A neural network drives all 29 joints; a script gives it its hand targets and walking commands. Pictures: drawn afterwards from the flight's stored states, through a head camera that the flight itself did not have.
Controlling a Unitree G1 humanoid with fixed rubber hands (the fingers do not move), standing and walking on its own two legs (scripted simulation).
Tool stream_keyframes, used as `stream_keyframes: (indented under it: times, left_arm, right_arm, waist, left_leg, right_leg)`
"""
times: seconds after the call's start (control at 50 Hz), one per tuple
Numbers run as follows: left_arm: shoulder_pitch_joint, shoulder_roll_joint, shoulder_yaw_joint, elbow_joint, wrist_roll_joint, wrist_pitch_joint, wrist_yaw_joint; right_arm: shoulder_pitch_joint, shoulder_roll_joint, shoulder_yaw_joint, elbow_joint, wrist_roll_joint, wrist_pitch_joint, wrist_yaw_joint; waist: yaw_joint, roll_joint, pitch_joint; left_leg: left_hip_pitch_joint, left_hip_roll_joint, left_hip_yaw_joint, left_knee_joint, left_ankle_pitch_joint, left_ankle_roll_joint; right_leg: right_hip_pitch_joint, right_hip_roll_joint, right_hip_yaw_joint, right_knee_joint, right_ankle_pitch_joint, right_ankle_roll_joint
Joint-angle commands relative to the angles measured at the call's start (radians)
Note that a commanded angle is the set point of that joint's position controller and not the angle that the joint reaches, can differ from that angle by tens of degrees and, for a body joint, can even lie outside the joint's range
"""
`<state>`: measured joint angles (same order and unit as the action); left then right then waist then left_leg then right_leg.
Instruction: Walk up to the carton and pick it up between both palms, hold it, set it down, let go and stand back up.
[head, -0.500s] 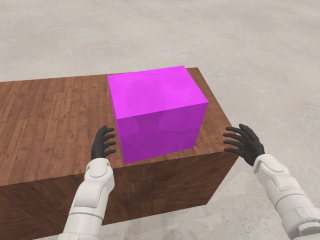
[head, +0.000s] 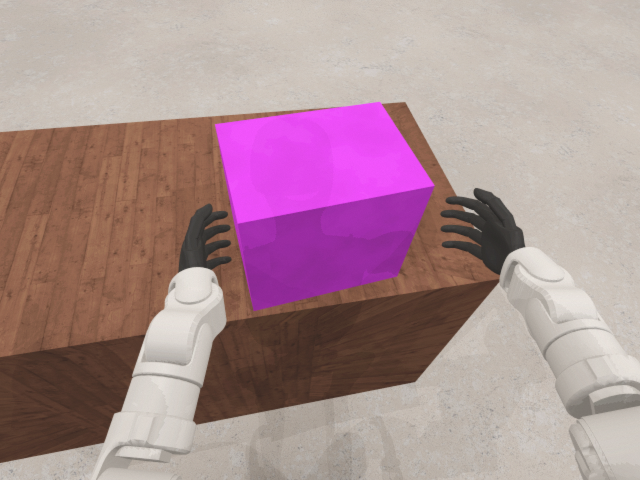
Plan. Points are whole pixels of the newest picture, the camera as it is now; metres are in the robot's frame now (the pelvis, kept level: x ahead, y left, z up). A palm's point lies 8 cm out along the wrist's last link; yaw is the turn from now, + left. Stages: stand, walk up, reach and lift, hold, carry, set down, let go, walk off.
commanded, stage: reach and lift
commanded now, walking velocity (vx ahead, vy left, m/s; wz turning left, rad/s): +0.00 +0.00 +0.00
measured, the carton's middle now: (315, 208) +0.54 +0.03 -0.02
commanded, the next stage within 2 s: none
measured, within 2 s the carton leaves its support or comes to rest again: neither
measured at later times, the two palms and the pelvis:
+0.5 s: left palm (190, 236) +0.41 +0.19 +0.07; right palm (482, 218) +0.44 -0.18 +0.09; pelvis -0.01 +0.00 +0.00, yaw -1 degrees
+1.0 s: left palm (185, 249) +0.43 +0.21 +0.01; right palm (460, 216) +0.47 -0.18 +0.05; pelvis +0.00 +0.00 -0.01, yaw -2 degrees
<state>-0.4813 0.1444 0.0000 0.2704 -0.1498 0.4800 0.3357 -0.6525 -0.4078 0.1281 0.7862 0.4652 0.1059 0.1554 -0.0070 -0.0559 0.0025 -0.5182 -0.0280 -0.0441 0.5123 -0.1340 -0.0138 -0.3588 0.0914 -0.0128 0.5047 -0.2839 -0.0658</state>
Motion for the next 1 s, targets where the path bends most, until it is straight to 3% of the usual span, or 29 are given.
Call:
stream_keyframes:
  times: [0.0, 0.02, 0.04, 0.12, 0.14, 0.16, 0.2, 0.22, 0.28, 0.3, 0.32, 0.34, 0.36, 0.44, 0.46, 0.48, 0.5, 0.52, 0.54, 0.56, 0.62, 0.64, 0.66, 0.74, 0.76, 0.78, 0.82, 0.84, 0.98]
  left_arm:
    - [-0.605, 0.092, 0.111, -0.300, -0.064, -0.085, 0.023]
    - [-0.672, 0.128, 0.160, -0.186, -0.037, -0.083, 0.028]
    - [-0.735, 0.122, 0.137, -0.190, -0.028, -0.082, 0.037]
    - [-0.661, 0.108, 0.100, -0.192, -0.062, -0.071, 0.031]
    - [-0.720, 0.142, 0.166, -0.043, -0.037, -0.071, 0.026]
    - [-0.728, 0.115, 0.109, -0.071, -0.065, -0.076, 0.026]
    - [-0.776, 0.144, 0.151, 0.010, -0.049, -0.073, 0.024]
    - [-0.753, 0.140, 0.125, -0.008, -0.046, -0.088, 0.027]
    - [-0.794, 0.163, 0.148, 0.070, -0.053, -0.098, 0.026]
    - [-0.976, 0.243, 0.206, 0.131, -0.054, -0.121, 0.028]
    - [-0.753, 0.158, 0.150, 0.038, -0.047, -0.117, 0.036]
    - [-0.777, 0.151, 0.126, 0.021, -0.075, -0.115, 0.018]
    - [-0.907, 0.174, 0.143, 0.120, -0.074, -0.129, 0.015]
    - [-0.894, 0.163, 0.152, 0.113, -0.047, -0.157, 0.015]
    - [-0.802, 0.145, 0.146, 0.027, -0.051, -0.166, 0.012]
    - [-0.938, 0.193, 0.185, 0.141, -0.037, -0.170, 0.010]
    - [-0.896, 0.180, 0.163, 0.130, -0.037, -0.174, 0.010]
    - [-0.734, 0.132, 0.107, 0.007, -0.051, -0.164, 0.005]
    - [-1.008, 0.205, 0.198, 0.229, -0.013, -0.177, 0.000]
    - [-0.842, 0.141, 0.130, 0.118, -0.043, -0.198, 0.004]
    - [-0.899, 0.164, 0.158, 0.215, -0.031, -0.214, -0.006]
    - [-0.925, 0.192, 0.194, 0.220, -0.025, -0.226, -0.009]
    - [-0.896, 0.152, 0.163, 0.245, -0.031, -0.231, -0.013]
    - [-0.951, 0.181, 0.196, 0.335, -0.019, -0.299, -0.035]
    - [-0.894, 0.142, 0.160, 0.292, -0.017, -0.314, -0.034]
    - [-0.924, 0.174, 0.188, 0.322, -0.025, -0.336, -0.043]
    - [-0.824, 0.153, 0.177, 0.293, 0.000, -0.355, -0.046]
    - [-0.971, 0.170, 0.199, 0.374, -0.011, -0.379, -0.048]
    - [-0.917, 0.132, 0.162, 0.421, -0.018, -0.492, -0.053]
  right_arm:
    - [-0.557, -0.456, -0.194, -0.246, 0.038, -0.042, 0.003]
    - [-0.643, -0.470, -0.211, -0.200, 0.023, -0.037, 0.003]
    - [-0.677, -0.464, -0.243, -0.151, -0.006, -0.019, 0.006]
    - [-0.641, -0.469, -0.188, -0.192, 0.030, -0.010, 0.016]
    - [-0.739, -0.464, -0.192, -0.140, 0.009, -0.005, 0.011]
    - [-0.734, -0.455, -0.181, -0.158, 0.015, 0.000, 0.013]
    - [-0.758, -0.443, -0.186, -0.127, 0.007, 0.015, 0.011]
    - [-0.732, -0.441, -0.196, -0.115, 0.003, 0.016, 0.011]
    - [-0.792, -0.449, -0.173, -0.084, 0.000, 0.014, 0.012]
    - [-0.958, -0.438, -0.174, -0.139, 0.002, 0.011, 0.002]
    - [-0.776, -0.421, -0.160, -0.140, 0.000, 0.012, 0.013]
    - [-0.788, -0.449, -0.148, -0.169, 0.013, 0.005, 0.006]
    - [-0.894, -0.415, -0.145, -0.132, 0.007, -0.002, 0.003]
    - [-0.858, -0.433, -0.186, -0.078, -0.023, -0.016, 0.010]
    - [-0.793, -0.429, -0.150, -0.135, -0.010, -0.030, 0.014]
    - [-0.876, -0.404, -0.148, -0.018, -0.025, -0.012, 0.013]
    - [-0.823, -0.406, -0.168, 0.015, -0.028, -0.007, 0.018]
    - [-0.709, -0.433, -0.159, -0.039, -0.015, -0.023, 0.021]
    - [-0.951, -0.360, -0.142, 0.044, -0.033, -0.011, 0.008]
    - [-0.839, -0.387, -0.140, -0.046, -0.030, -0.031, 0.020]
    - [-0.865, -0.381, -0.154, 0.047, -0.038, -0.041, 0.033]
    - [-0.915, -0.352, -0.115, -0.022, -0.022, -0.058, 0.024]
    - [-0.900, -0.366, -0.139, 0.025, -0.040, -0.059, 0.020]
    - [-0.941, -0.321, -0.129, 0.067, -0.062, -0.094, 0.020]
    - [-0.885, -0.332, -0.131, 0.069, -0.067, -0.113, 0.023]
    - [-0.948, -0.303, -0.123, 0.022, -0.059, -0.128, 0.015]
    - [-0.841, -0.326, -0.127, 0.064, -0.062, -0.154, 0.011]
    - [-0.966, -0.296, -0.126, 0.093, -0.080, -0.160, 0.009]
    - [-0.912, -0.288, -0.124, 0.154, -0.114, -0.224, 0.034]
  waist:
    - [0.129, 0.128, -0.954]
    - [0.171, 0.112, -0.924]
    - [0.157, 0.165, -0.922]
    - [0.164, 0.127, -0.966]
    - [0.215, 0.102, -0.954]
    - [0.175, 0.109, -0.964]
    - [0.218, 0.096, -0.934]
    - [0.183, 0.110, -0.938]
    - [0.217, 0.087, -0.963]
    - [0.285, 0.049, -1.014]
    - [0.219, 0.067, -0.995]
    - [0.212, 0.054, -1.048]
    - [0.248, 0.077, -1.033]
    - [0.228, 0.083, -1.102]
    - [0.228, 0.080, -1.158]
    - [0.252, 0.075, -1.107]
    - [0.219, 0.105, -1.088]
    - [0.177, 0.101, -1.128]
    - [0.279, 0.110, -1.083]
    - [0.223, 0.067, -1.162]
    - [0.240, 0.092, -1.084]
    - [0.288, 0.078, -1.141]
    - [0.246, 0.056, -1.116]
    - [0.273, 0.033, -1.160]
    - [0.245, 0.050, -1.152]
    - [0.274, 0.041, -1.203]
    - [0.236, 0.048, -1.174]
    - [0.280, 0.050, -1.203]
    - [0.255, 0.057, -1.302]
  left_leg:
    - [0.318, 0.111, -0.057, 0.012, 0.319, -0.039]
    - [0.290, 0.109, -0.048, 0.008, 0.260, -0.033]
    - [0.277, 0.114, -0.050, 0.000, 0.199, -0.046]
    - [0.295, 0.127, -0.059, 0.036, 0.282, -0.031]
    - [0.232, 0.111, -0.032, 0.028, 0.234, -0.022]
    - [0.214, 0.120, -0.041, 0.039, 0.238, -0.032]
    - [0.146, 0.112, -0.028, 0.020, 0.177, -0.025]
    - [0.159, 0.120, -0.042, 0.030, 0.180, -0.025]
    - [0.128, 0.120, -0.022, 0.041, 0.212, -0.027]
    - [0.073, 0.115, 0.004, 0.055, 0.161, -0.026]
    - [0.128, 0.124, -0.026, 0.045, 0.255, -0.028]
    - [0.130, 0.122, -0.008, 0.061, 0.305, -0.029]
    - [0.120, 0.119, -0.006, 0.052, 0.223, -0.038]
    - [0.154, 0.130, -0.010, 0.061, 0.283, -0.040]
    - [0.218, 0.137, -0.023, 0.076, 0.415, -0.043]
    - [0.177, 0.129, -0.004, 0.064, 0.324, -0.045]
    - [0.210, 0.135, -0.018, 0.063, 0.320, -0.046]
    - [0.288, 0.147, -0.043, 0.072, 0.447, -0.046]
    - [0.184, 0.123, 0.002, 0.061, 0.274, -0.041]
    - [0.247, 0.142, -0.016, 0.083, 0.397, -0.043]
    - [0.254, 0.142, -0.015, 0.096, 0.368, -0.056]
    - [0.224, 0.131, 0.004, 0.103, 0.384, -0.043]
    - [0.201, 0.136, -0.010, 0.080, 0.349, -0.044]
    - [0.139, 0.124, 0.019, 0.101, 0.350, -0.042]
    - [0.173, 0.132, 0.006, 0.092, 0.369, -0.048]
    - [0.140, 0.132, 0.009, 0.112, 0.363, -0.042]
    - [0.189, 0.141, -0.007, 0.117, 0.439, -0.048]
    - [0.163, 0.134, 0.025, 0.131, 0.394, -0.053]
    - [0.203, 0.144, 0.018, 0.180, 0.423, -0.054]
  right_leg:
    - [0.021, -0.077, 0.113, -0.065, 0.668, 0.030]
    - [-0.033, -0.075, 0.109, -0.065, 0.580, 0.034]
    - [-0.069, -0.070, 0.109, -0.063, 0.473, 0.023]
    - [-0.048, -0.076, 0.116, -0.042, 0.566, 0.024]
    - [-0.088, -0.071, 0.106, -0.045, 0.494, 0.030]
    - [-0.029, -0.085, 0.136, -0.027, 0.531, 0.025]
    - [-0.033, -0.090, 0.144, -0.039, 0.419, 0.032]
    - [-0.047, -0.094, 0.148, -0.017, 0.431, 0.030]
    - [-0.015, -0.080, 0.121, 0.005, 0.465, 0.037]
    - [-0.064, -0.094, 0.148, -0.001, 0.369, 0.051]
    - [0.047, -0.098, 0.174, -0.005, 0.504, 0.039]
    - [0.066, -0.085, 0.134, 0.032, 0.601, 0.050]
    - [-0.032, -0.093, 0.127, 0.009, 0.501, 0.059]
    - [-0.050, -0.088, 0.108, 0.009, 0.565, 0.064]
    - [-0.014, -0.081, 0.100, 0.021, 0.701, 0.063]
    - [-0.078, -0.083, 0.102, -0.005, 0.571, 0.071]
    - [-0.097, -0.086, 0.097, -0.009, 0.530, 0.062]
    - [-0.061, -0.067, 0.075, -0.003, 0.678, 0.063]
    - [-0.190, -0.081, 0.089, -0.033, 0.441, 0.075]
    - [-0.091, -0.064, 0.078, 0.004, 0.591, 0.053]
    - [-0.201, -0.058, 0.057, -0.013, 0.451, 0.058]
    - [-0.163, -0.085, 0.086, -0.012, 0.537, 0.070]
    - [-0.148, -0.092, 0.079, -0.015, 0.553, 0.083]
    - [-0.121, -0.109, 0.082, 0.028, 0.649, 0.105]
    - [-0.110, -0.102, 0.075, 0.031, 0.686, 0.099]
    - [-0.120, -0.122, 0.086, 0.031, 0.681, 0.112]
    - [-0.094, -0.112, 0.076, 0.044, 0.792, 0.111]
    - [-0.172, -0.105, 0.075, 0.032, 0.634, 0.110]
    - [-0.285, -0.077, 0.041, 0.045, 0.546, 0.088]
